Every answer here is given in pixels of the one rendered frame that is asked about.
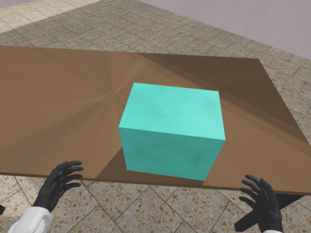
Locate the carton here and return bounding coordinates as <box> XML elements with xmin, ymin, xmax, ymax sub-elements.
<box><xmin>119</xmin><ymin>83</ymin><xmax>225</xmax><ymax>181</ymax></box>

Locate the table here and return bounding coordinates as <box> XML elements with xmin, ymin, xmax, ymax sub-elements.
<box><xmin>0</xmin><ymin>46</ymin><xmax>311</xmax><ymax>232</ymax></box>

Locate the left robot forearm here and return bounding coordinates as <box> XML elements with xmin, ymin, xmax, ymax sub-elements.
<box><xmin>7</xmin><ymin>207</ymin><xmax>52</xmax><ymax>233</ymax></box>

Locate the robot left hand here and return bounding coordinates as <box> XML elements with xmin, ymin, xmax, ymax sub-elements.
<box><xmin>33</xmin><ymin>161</ymin><xmax>84</xmax><ymax>213</ymax></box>

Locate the robot right hand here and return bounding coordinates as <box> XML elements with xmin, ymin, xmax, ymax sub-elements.
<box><xmin>239</xmin><ymin>175</ymin><xmax>284</xmax><ymax>233</ymax></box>

